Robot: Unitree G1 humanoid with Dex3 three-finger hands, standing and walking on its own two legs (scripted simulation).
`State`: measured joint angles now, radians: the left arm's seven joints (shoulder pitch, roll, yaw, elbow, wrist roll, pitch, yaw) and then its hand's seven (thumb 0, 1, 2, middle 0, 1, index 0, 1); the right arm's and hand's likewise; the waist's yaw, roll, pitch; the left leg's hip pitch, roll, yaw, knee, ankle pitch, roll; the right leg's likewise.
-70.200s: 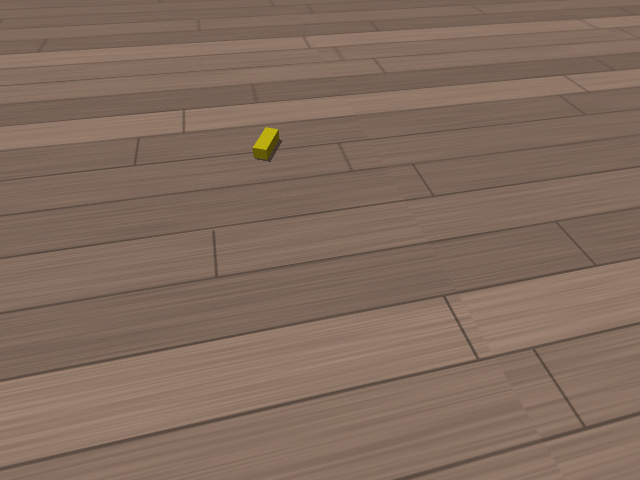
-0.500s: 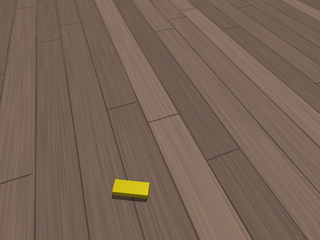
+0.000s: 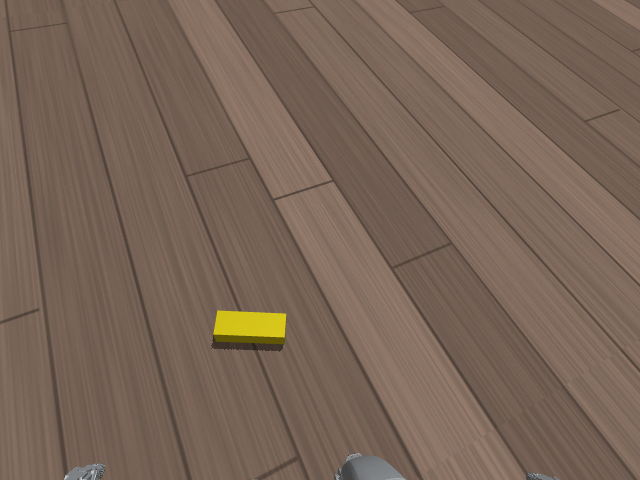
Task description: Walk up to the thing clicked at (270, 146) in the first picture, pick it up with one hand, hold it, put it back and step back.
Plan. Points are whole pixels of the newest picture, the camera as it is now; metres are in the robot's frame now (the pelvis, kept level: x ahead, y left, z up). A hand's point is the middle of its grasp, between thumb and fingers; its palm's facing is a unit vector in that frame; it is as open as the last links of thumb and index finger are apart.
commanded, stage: step back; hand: left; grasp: from above
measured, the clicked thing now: (251, 327) +0.59 +0.15 -0.74
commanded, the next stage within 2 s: none
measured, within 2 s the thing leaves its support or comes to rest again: neither
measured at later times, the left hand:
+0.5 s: hand out of the picture +0.00 +0.23 -0.14, palm faces +0.00 -0.92 -0.39, open 7.4 cm
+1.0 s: hand out of the picture -0.23 +0.20 -0.15, palm faces -0.06 -0.91 -0.41, open 7.4 cm
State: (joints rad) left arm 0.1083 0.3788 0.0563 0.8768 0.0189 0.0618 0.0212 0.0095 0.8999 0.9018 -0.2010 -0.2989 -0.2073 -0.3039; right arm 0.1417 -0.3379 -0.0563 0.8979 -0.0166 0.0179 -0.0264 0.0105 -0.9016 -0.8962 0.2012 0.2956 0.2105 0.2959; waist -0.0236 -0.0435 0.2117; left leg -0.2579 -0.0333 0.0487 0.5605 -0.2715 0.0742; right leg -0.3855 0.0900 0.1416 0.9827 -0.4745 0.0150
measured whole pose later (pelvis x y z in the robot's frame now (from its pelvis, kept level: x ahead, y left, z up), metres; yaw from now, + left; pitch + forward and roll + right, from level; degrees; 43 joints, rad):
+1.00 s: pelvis -0.30 -0.07 -0.02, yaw -2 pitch -4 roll -1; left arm 0.21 0.36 0.07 0.86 0.04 0.05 -0.02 0.01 0.90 0.90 -0.20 -0.30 -0.21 -0.30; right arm 0.08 -0.42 -0.06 0.81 -0.01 0.05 -0.02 0.01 -0.90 -0.90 0.20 0.30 0.21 0.30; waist 0.01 0.07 0.19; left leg -0.47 0.05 -0.10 0.76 -0.35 0.00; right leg -0.23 0.05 0.03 0.67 -0.38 -0.01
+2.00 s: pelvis -0.56 -0.09 +0.00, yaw +2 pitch -3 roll +2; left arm 0.24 0.40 0.06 0.95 0.04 -0.01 0.00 0.01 0.90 0.90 -0.20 -0.30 -0.21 -0.30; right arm 0.24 -0.37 -0.07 0.99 -0.04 0.00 0.03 0.01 -0.91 -0.90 0.20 0.30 0.21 0.30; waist 0.03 -0.03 0.09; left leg -0.21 -0.05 -0.02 0.55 -0.29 0.00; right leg -0.27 -0.07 0.04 0.72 -0.40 -0.01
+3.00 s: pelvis -0.50 -0.09 +0.01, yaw +3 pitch -3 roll +0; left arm 0.07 0.35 -0.01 1.13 0.01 -0.02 -0.01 0.01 0.90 0.90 -0.20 -0.30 -0.21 -0.30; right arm 0.05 -0.34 -0.01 1.10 0.00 -0.02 0.01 0.01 -0.90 -0.90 0.20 0.30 0.21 0.30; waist 0.01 -0.01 0.07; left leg -0.09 0.00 0.00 0.35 -0.21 0.00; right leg -0.12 -0.04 -0.04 0.34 -0.17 0.02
